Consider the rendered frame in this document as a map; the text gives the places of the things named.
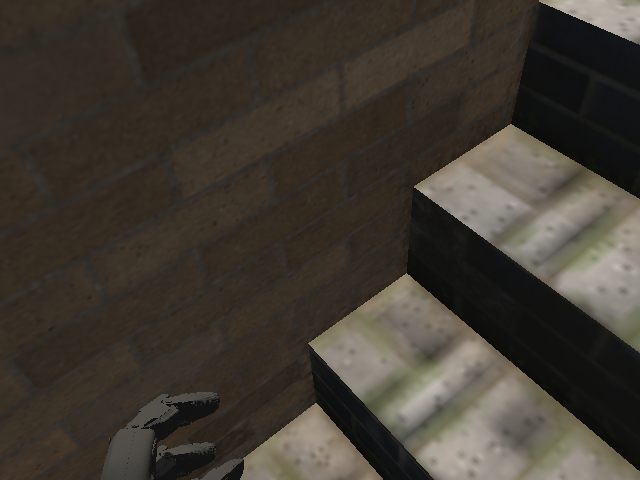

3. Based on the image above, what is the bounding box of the left robot hand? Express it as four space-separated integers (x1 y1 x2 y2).
100 392 244 480

